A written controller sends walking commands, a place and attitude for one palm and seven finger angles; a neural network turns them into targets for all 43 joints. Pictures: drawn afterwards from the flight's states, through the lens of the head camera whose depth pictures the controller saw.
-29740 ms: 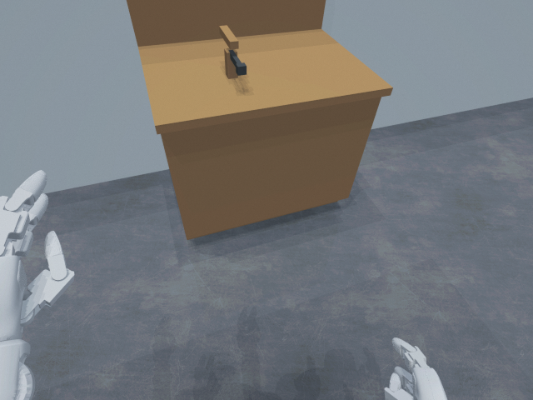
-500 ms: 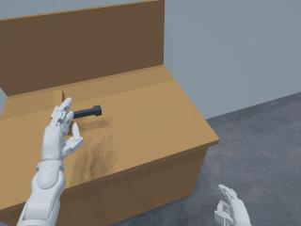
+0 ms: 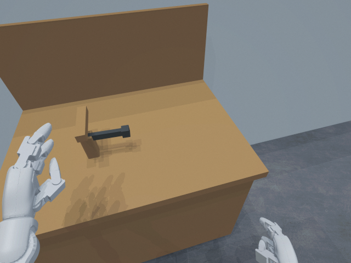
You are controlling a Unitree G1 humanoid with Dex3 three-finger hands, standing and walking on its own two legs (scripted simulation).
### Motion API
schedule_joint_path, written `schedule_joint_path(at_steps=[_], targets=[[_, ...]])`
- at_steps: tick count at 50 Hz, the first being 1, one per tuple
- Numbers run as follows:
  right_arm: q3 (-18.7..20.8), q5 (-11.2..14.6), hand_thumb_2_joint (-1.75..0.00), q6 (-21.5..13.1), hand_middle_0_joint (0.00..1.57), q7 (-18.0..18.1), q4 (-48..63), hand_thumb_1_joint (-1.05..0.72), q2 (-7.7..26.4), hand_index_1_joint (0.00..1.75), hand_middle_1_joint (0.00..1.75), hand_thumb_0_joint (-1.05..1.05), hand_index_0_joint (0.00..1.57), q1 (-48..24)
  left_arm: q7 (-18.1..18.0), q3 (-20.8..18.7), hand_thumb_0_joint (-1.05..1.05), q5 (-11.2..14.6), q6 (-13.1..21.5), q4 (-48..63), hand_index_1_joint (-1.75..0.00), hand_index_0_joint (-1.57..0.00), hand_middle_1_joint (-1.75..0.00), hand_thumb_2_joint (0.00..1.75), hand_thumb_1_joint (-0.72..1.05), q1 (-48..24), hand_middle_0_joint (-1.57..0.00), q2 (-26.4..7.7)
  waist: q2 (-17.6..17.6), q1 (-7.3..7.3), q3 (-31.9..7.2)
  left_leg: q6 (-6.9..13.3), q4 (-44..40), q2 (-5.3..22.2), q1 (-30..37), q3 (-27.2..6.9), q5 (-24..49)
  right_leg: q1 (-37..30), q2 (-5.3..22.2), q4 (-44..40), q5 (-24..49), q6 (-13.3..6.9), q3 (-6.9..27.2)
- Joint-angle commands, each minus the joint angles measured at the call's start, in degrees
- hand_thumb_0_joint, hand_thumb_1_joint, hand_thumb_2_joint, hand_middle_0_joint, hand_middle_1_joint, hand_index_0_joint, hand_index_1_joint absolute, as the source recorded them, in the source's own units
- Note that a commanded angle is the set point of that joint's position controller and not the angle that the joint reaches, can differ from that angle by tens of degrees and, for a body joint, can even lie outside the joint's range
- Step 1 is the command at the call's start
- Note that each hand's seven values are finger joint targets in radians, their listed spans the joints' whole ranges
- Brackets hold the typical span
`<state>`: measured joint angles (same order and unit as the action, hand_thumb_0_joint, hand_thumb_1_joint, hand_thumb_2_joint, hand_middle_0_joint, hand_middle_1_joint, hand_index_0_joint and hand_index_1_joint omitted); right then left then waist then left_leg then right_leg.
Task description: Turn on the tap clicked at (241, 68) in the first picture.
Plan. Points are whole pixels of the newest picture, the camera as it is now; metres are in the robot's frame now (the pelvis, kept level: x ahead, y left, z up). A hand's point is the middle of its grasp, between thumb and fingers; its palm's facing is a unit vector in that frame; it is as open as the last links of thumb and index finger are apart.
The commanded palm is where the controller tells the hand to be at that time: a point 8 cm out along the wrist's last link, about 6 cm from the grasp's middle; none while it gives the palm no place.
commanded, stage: draw the hand back beside the body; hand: left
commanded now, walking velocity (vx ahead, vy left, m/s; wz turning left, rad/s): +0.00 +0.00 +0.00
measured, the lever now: (125, 131) +0.49 +0.23 +0.00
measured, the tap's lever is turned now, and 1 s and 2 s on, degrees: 86 86 86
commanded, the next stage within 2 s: step back with the hand held close in 0.30 s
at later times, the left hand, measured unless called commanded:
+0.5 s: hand (51, 176) +0.21 +0.25 +0.17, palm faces +0.41 -0.84 -0.36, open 7.4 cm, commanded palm +0.16 +0.28 +0.17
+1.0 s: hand (22, 223) +0.13 +0.26 +0.15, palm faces +0.39 -0.81 -0.44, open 7.4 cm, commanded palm +0.08 +0.30 +0.17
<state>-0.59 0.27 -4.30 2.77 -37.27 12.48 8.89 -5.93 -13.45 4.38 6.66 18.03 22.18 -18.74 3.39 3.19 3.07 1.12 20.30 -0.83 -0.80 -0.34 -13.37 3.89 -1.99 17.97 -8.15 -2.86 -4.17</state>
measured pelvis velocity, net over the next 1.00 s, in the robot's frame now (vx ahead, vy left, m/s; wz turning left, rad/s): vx -0.08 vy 0.02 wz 0.01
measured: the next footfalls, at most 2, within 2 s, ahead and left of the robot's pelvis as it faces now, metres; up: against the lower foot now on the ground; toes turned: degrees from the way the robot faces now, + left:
right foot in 1.26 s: -0.14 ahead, -0.10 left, +0.00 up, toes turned +4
left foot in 1.98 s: -0.26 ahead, +0.15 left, +0.00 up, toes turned +4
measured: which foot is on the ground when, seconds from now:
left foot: down 0.00-1.00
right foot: down 0.00-1.00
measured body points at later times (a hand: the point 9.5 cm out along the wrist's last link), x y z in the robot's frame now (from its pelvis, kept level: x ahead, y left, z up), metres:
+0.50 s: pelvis +0.00 +0.00 +0.00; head -0.01 -0.02 +0.45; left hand +0.18 +0.29 +0.19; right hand +0.20 -0.21 -0.08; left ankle -0.02 +0.11 -0.75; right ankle +0.03 -0.09 -0.75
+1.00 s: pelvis -0.08 +0.02 -0.02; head -0.06 +0.01 +0.43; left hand +0.10 +0.30 +0.17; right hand +0.10 -0.23 -0.10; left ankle -0.02 +0.11 -0.75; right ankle +0.03 -0.09 -0.75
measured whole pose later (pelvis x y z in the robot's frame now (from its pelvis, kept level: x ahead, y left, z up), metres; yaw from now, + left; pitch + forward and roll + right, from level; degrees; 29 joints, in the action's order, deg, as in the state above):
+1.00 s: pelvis -0.08 +0.02 -0.02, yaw +0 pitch -1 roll -1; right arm 0.7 1.3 -1.7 4.3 -32.4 14.0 11.3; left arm -8.8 -19.3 2.7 8.9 29.4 29.1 -22.0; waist 2.3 1.0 2.7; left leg 2.3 34.6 -1.7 -21.0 -0.1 -14.7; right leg 21.6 -0.5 27.3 -6.4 -1.7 -4.8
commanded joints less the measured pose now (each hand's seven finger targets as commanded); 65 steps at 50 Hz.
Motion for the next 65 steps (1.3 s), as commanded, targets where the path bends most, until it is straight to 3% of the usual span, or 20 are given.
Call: schedule_joint_path(at_steps=[1, 5, 14, 20, 21, 22, 25, 28, 33, 37, 38, 43, 47, 49, 52, 54, 57, 61, 63, 65], targets=[[1.97, -0.03, -0.90, -3.09, 0.20, 0.04, 9.81, -0.90, 6.04, 0.30, 0.30, 0.00, 0.20, -8.22, -1.16, -8.63, 0.00, 0.47, 3.73, 15.70, -0.30, -0.20, -0.30, 0.90, 0.90, -3.06, -0.20, -10.44, 1.36, 0.77, -5.31, -0.46, -2.69, 1.73, -5.28, -2.95, 11.61, -4.33, 3.01, -1.74, 5.60, -0.18, 3.78], [2.12, 0.12, -0.90, -2.96, 0.20, 0.32, 9.25, -0.90, 6.34, 0.30, 0.30, 0.00, 0.20, -8.19, -0.82, -5.95, 0.00, 0.33, 3.18, 12.82, -0.30, -0.20, -0.30, 0.90, 0.90, -6.11, -0.20, -8.03, -2.12, -0.33, -3.18, -0.07, -2.68, 1.90, -5.09, -3.02, 10.00, -1.53, 2.83, -1.98, 3.62, 0.22, 3.48], [1.74, -0.18, -0.90, -3.77, 0.20, 0.81, 9.50, -0.90, 6.14, 0.30, 0.30, 0.00, 0.20, -8.62, -1.79, -7.55, 0.00, -0.06, 3.69, 16.61, -0.30, -0.20, -0.30, 0.90, 0.90, -7.81, -0.20, -10.53, 1.72, 0.62, -8.10, -0.14, -2.71, 1.09, -3.87, -3.45, 9.85, -4.33, 2.98, -1.07, 3.42, -0.04, 3.58], [1.60, -0.13, -0.90, -3.43, 0.20, 0.53, 9.16, -0.90, 5.76, 0.30, 0.30, 0.00, 0.20, -8.55, -1.44, -7.59, 0.00, 0.19, 3.17, 14.62, -0.30, -0.20, -0.30, 0.90, 0.90, -5.24, -0.20, -9.69, 0.48, 0.54, -4.56, -0.26, -2.66, 1.48, -5.54, -3.20, 10.61, -3.53, 3.06, -1.43, 4.26, -0.09, 3.53], [1.66, -0.16, -0.90, -3.60, 0.20, 0.45, 9.66, -0.90, 6.01, 0.30, 0.30, 0.00, 0.20, -8.65, -1.60, -8.80, 0.00, 0.26, 3.48, 18.09, -0.30, -0.20, -0.30, 0.90, 0.90, -7.13, -0.20, -11.31, 2.06, 0.73, -6.74, -0.23, -2.36, 1.41, -4.71, -3.25, 11.17, -4.54, 3.25, -1.30, 5.12, -0.13, 3.81], [1.31, 0.69, -0.90, -2.67, 0.20, 0.98, 12.76, -0.90, 6.09, 0.30, 0.30, 0.00, 0.20, -8.11, -2.22, -16.92, 0.00, 1.00, 5.58, 22.54, -0.30, -0.20, -0.30, 0.90, 0.90, -13.84, -0.20, -18.88, 1.48, -0.62, -3.14, 0.93, -0.26, 3.10, -7.44, -4.66, 8.39, 1.39, 6.39, -3.00, 10.25, 0.70, 9.78], [1.55, 0.05, -0.90, -1.00, 0.20, 1.13, 11.89, -0.90, 6.07, 0.30, 0.30, 0.00, 0.20, -6.22, -1.21, -11.35, 0.00, 0.41, 5.06, 13.69, -0.30, -0.20, -0.30, 0.90, 0.90, -2.27, -0.20, -10.90, -4.23, -1.36, -5.44, 0.72, 1.42, 3.84, -6.88, -5.85, 13.66, 1.97, 8.00, -0.67, 17.17, 1.06, 8.07], [2.07, 0.31, -0.90, 0.19, 0.20, 0.96, 13.42, -0.90, 6.78, 0.30, 0.30, 0.00, 0.20, -6.14, -0.49, -8.67, 0.00, 0.35, 4.15, 14.10, -0.30, -0.20, -0.30, 0.90, 0.90, 2.38, -0.20, -8.24, -0.24, -1.64, -10.58, 0.69, 2.36, 4.76, -5.57, -5.12, 20.53, 1.24, 8.44, 2.02, 20.96, 1.50, 7.36], [2.70, 0.55, -0.90, 1.68, 0.20, 1.37, 15.06, -0.90, 7.27, 0.30, 0.30, 0.00, 0.20, -5.60, -1.29, -12.17, 0.00, -0.01, 4.18, 20.12, -0.30, -0.20, -0.30, 0.90, 0.90, 4.69, -0.20, -12.84, -1.74, -1.49, -14.18, 0.59, 2.55, 5.35, -8.44, -5.74, 19.00, 1.13, 8.66, 3.82, 17.99, 1.50, 7.26], [3.29, 0.73, -0.90, 1.36, 0.20, 1.81, 15.44, -0.90, 6.88, 0.30, 0.30, 0.00, 0.20, -5.05, -2.24, -13.94, 0.00, -0.29, 4.96, 22.45, -0.30, -0.20, -0.30, 0.90, 0.90, 4.05, -0.20, -14.58, -4.66, -1.36, -12.37, 0.73, 4.25, 4.83, -12.25, -5.92, 10.96, 4.25, 9.37, 3.01, 11.41, 1.44, 8.92], [3.18, 0.51, -0.90, 1.16, 0.20, 1.93, 15.29, -0.90, 7.13, 0.30, 0.30, 0.00, 0.20, -5.20, -2.47, -14.85, 0.00, -0.40, 5.18, 23.97, -0.30, -0.20, -0.30, 0.90, 0.90, 2.79, -0.20, -15.90, -2.22, -1.63, -11.55, 0.84, 3.71, 4.61, -13.10, -6.66, 9.24, 5.44, 9.44, 2.98, 8.81, 1.04, 9.39], [3.47, 0.60, -0.90, -0.12, 0.20, 1.96, 14.37, -0.90, 7.65, 0.30, 0.30, 0.00, 0.20, -3.56, -3.34, -13.09, 0.00, -1.06, 5.62, 22.61, -0.30, -0.20, -0.30, 0.90, 0.90, 4.10, -0.20, -13.76, -0.16, -2.43, -7.98, 1.34, 6.36, 3.84, -15.75, -7.27, -7.53, 13.57, 10.52, -0.71, -9.10, 0.22, 11.47], [3.68, 1.19, -0.90, -0.24, 0.20, 1.96, 13.89, -0.90, 7.97, 0.30, 0.30, 0.00, 0.20, -2.09, -3.94, -11.65, 0.00, -1.32, 5.21, 21.24, -0.30, -0.20, -0.30, 0.90, 0.90, 4.36, -0.20, -12.33, -5.95, -3.01, -6.76, 1.26, 12.60, 3.49, -14.17, -6.68, -12.72, 22.36, 12.37, -3.04, -21.21, -0.43, 11.64], [3.10, 0.96, -0.90, -0.40, 0.20, 2.09, 14.15, -0.90, 8.08, 0.30, 0.30, 0.00, 0.20, -2.30, -4.18, -11.05, 0.00, -1.67, 5.23, 22.50, -0.30, -0.20, -0.30, 0.90, 0.90, 3.59, -0.20, -11.94, -1.75, -3.37, -6.38, 1.97, 8.02, 5.45, -15.92, -9.31, -15.21, 22.91, 10.28, 0.88, -21.68, 0.47, 9.58], [3.16, 0.64, -0.90, -1.07, 0.20, 2.31, 15.12, -0.90, 8.98, 0.30, 0.30, 0.00, 0.20, -3.50, -4.61, -13.50, 0.00, -3.24, 5.85, 24.51, -0.30, -0.20, -0.30, 0.90, 0.90, 0.96, -0.20, -13.33, 4.84, -2.53, -6.10, 5.01, -7.56, 11.12, -34.32, -17.81, -26.38, 5.50, 2.79, 15.22, -12.75, 3.30, 6.65], [3.52, 0.17, -0.90, -1.16, 0.20, 2.30, 14.80, -0.90, 7.84, 0.30, 0.30, 0.00, 0.20, -3.38, -4.47, -14.16, 0.00, -4.48, 6.20, 26.05, -0.30, -0.20, -0.30, 0.90, 0.90, -1.41, -0.20, -13.52, 9.30, -2.13, -7.89, 6.23, -13.40, 14.80, -37.81, -21.97, -28.25, 0.65, 0.08, 27.71, -7.75, 3.99, 6.13], [3.99, 0.00, -0.90, -2.02, 0.20, 1.65, 14.36, -0.90, 6.99, 0.30, 0.30, 0.00, 0.20, -3.38, -3.78, -14.63, 0.00, -5.13, 5.96, 22.71, -0.30, -0.20, -0.30, 0.90, 0.90, 1.05, -0.20, -12.93, 4.90, -1.78, -6.17, 7.63, -11.16, 15.47, -36.17, -19.81, -25.03, 3.14, -0.06, 30.30, -11.10, 4.05, 6.91], [2.92, -0.30, -0.90, -2.70, 0.20, 0.89, 11.89, -0.90, 6.52, 0.30, 0.30, 0.00, 0.20, -2.37, -2.55, -12.72, 0.00, -3.49, 5.96, 20.13, -0.30, -0.20, -0.30, 0.90, 0.90, 6.34, -0.20, -10.35, 4.33, -2.10, -6.25, 5.56, -5.71, 12.44, -19.62, -16.48, -10.81, 10.92, -0.22, 10.46, -12.10, 3.04, 6.31], [2.72, -0.79, -0.90, -2.60, 0.20, 0.82, 10.65, -0.90, 6.79, 0.30, 0.30, 0.00, 0.20, -2.79, -2.08, -12.17, 0.00, -3.25, 6.59, 22.73, -0.30, -0.20, -0.30, 0.90, 0.90, 3.79, -0.20, -10.82, 5.94, -2.27, -8.55, 3.67, -0.15, 10.63, -13.83, -13.02, 5.49, 10.55, 1.32, 2.55, -0.66, 2.06, 7.58], [2.76, -0.35, -0.90, -2.13, 0.20, 0.79, 9.46, -0.90, 6.16, 0.30, 0.30, 0.00, 0.20, -2.94, -1.60, -11.18, 0.00, -2.89, 7.72, 25.54, -0.30, -0.20, -0.30, 0.90, 0.90, -0.58, -0.20, -11.39, 2.04, -1.89, -15.40, 1.77, 8.72, 8.61, -4.74, -7.40, 26.25, 10.55, 4.38, 0.72, 16.62, 1.42, 10.03]])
